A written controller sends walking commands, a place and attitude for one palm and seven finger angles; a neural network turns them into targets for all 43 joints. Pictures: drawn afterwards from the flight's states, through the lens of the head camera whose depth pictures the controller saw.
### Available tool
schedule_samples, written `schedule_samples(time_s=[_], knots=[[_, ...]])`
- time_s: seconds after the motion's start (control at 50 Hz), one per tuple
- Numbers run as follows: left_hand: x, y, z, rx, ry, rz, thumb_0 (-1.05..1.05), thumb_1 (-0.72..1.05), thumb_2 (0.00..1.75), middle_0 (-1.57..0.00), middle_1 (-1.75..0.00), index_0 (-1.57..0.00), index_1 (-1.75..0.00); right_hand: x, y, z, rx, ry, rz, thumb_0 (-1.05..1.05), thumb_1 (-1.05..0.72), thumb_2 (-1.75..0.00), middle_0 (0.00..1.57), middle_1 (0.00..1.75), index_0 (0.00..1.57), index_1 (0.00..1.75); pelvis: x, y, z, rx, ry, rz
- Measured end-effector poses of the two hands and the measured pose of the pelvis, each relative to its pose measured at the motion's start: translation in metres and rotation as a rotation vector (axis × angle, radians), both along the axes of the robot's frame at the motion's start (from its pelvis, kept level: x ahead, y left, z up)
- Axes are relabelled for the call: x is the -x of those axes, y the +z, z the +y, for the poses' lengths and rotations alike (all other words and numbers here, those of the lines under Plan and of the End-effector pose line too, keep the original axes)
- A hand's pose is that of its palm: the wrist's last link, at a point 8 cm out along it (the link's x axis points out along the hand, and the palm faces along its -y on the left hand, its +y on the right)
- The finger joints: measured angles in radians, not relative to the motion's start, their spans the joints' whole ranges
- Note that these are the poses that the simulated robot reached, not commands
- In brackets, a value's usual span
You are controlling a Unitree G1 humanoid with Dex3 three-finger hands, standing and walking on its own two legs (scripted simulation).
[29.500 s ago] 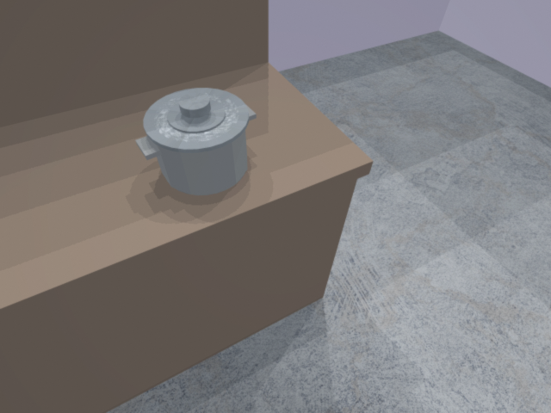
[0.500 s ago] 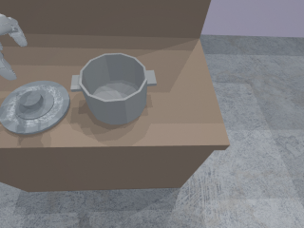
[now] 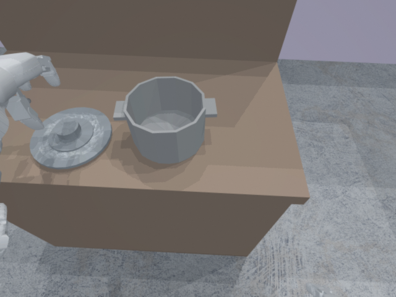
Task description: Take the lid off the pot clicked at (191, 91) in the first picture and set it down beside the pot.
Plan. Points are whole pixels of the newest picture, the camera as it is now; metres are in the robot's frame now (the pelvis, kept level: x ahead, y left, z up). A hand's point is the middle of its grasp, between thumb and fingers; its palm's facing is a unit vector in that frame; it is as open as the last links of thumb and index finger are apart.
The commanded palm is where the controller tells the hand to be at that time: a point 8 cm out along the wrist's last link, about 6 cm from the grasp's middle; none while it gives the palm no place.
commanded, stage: draw the hand back to the body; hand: left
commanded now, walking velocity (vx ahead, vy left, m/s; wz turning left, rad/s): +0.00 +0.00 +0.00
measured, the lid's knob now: (67, 128) +0.49 +0.32 +0.02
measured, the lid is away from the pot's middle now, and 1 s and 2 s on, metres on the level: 0.24 0.24 0.24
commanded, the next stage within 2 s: step back with the hand held close in 1.76 s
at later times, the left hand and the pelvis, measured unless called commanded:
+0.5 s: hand (47, 98) +0.38 +0.23 +0.22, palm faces +0.44 -0.87 -0.24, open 9.8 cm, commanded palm +0.33 +0.27 +0.22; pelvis +0.01 -0.04 +0.01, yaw -2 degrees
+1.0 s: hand (44, 155) +0.28 +0.21 +0.20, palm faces +0.46 -0.86 -0.24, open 7.7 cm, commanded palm +0.23 +0.24 +0.21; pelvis -0.01 -0.06 +0.01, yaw -1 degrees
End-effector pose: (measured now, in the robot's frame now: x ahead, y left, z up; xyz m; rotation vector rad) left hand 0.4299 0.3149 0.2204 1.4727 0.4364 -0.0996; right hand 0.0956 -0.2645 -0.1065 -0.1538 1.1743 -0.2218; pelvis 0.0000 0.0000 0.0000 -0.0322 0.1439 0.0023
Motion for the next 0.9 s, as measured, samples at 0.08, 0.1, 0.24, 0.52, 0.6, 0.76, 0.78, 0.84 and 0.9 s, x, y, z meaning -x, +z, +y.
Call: schedule_samples(time_s=[0.08,0.1,0.24,0.52,0.6,0.76,0.78,0.84,0.9], knots=[[0.014,-0.002,-0.013,0.559,0.0,-0.319,0.0,0.1,0.42,-0.3,-0.99,-0.3,-0.99,-0.014,0.006,0.007,0.009,0.074,-0.093,0.0,-0.91,-0.9,0.2,0.3,0.2,0.3,0.003,0.003,-0.003,-0.006,0.0,-0.057],[0.017,-0.003,-0.017,0.666,0.009,-0.397,0.0,0.1,0.42,-0.3,-0.99,-0.3,-0.99,-0.016,0.007,0.009,0.009,0.086,-0.112,0.0,-0.91,-0.9,0.2,0.3,0.2,0.3,0.003,0.003,-0.005,-0.008,-0.005,-0.067],[0.035,0.001,-0.038,1.065,0.098,-0.757,0.0,0.12,0.43,-0.29,-0.96,-0.3,-0.97,-0.028,0.021,0.006,0.023,0.089,-0.238,0.01,-0.9,-0.9,0.21,0.3,0.2,0.3,-0.005,0.005,-0.02,-0.012,-0.035,-0.122],[0.096,0.002,-0.042,1.076,0.193,-0.916,0.01,0.35,0.57,-0.26,-0.77,-0.27,-0.78,-0.033,0.014,-0.042,0.051,0.074,-0.264,0.01,-0.9,-0.9,0.2,0.3,0.2,0.3,-0.012,0.006,-0.047,-0.021,-0.034,-0.164],[0.113,-0.001,-0.048,1.067,0.2,-0.929,0.01,0.42,0.61,-0.25,-0.7,-0.26,-0.71,-0.043,0.016,-0.047,0.051,0.092,-0.292,0.01,-0.9,-0.9,0.2,0.3,0.2,0.3,-0.009,0.006,-0.053,-0.024,-0.028,-0.172],[0.143,-0.005,-0.061,1.06,0.19,-0.939,0.01,0.58,0.71,-0.24,-0.57,-0.24,-0.57,-0.067,0.025,-0.041,0.024,0.118,-0.4,0.01,-0.9,-0.9,0.2,0.3,0.2,0.3,-0.002,0.005,-0.061,-0.027,-0.029,-0.192],[0.147,-0.004,-0.062,1.06,0.185,-0.943,0.01,0.6,0.72,-0.23,-0.55,-0.24,-0.56,-0.069,0.026,-0.04,0.019,0.121,-0.412,0.01,-0.9,-0.9,0.2,0.3,0.2,0.3,-0.001,0.005,-0.061,-0.027,-0.029,-0.194],[0.159,-0.003,-0.065,1.061,0.173,-0.953,0.01,0.66,0.76,-0.23,-0.5,-0.23,-0.5,-0.073,0.028,-0.034,0.003,0.132,-0.438,0.01,-0.9,-0.9,0.2,0.3,0.2,0.3,0.001,0.005,-0.062,-0.028,-0.028,-0.201],[0.17,-0.006,-0.067,1.064,0.175,-0.95,0.01,0.72,0.79,-0.22,-0.45,-0.23,-0.45,-0.075,0.029,-0.029,-0.009,0.142,-0.45,0.01,-0.9,-0.9,0.2,0.3,0.2,0.3,0.004,0.005,-0.063,-0.028,-0.027,-0.207]])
